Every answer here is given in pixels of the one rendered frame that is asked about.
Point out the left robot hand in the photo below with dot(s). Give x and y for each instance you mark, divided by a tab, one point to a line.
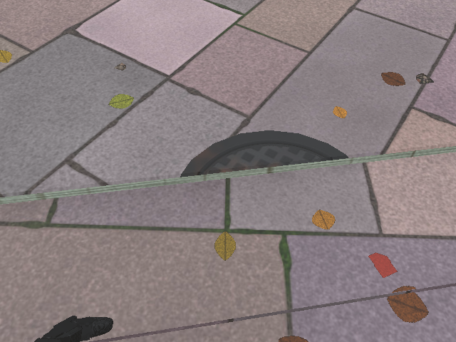
75	329

